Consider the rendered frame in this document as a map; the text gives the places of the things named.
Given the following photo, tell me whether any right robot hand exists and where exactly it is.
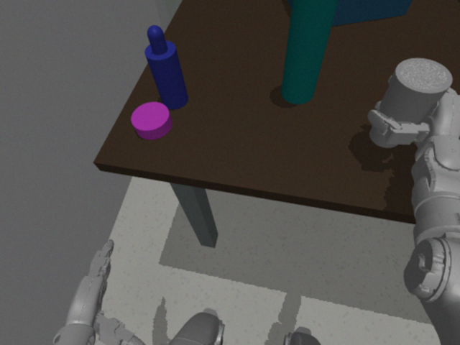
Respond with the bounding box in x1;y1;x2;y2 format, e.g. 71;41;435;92
367;75;460;148

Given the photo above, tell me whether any left robot arm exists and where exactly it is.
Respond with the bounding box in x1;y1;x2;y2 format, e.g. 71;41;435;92
53;323;96;345

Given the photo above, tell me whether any table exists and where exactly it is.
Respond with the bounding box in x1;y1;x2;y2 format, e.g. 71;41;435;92
93;0;460;248

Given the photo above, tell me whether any left robot hand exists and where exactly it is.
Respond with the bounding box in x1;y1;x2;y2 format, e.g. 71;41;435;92
65;239;145;345

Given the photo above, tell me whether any right robot arm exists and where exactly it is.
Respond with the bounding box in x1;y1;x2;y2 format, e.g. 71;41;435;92
404;135;460;345

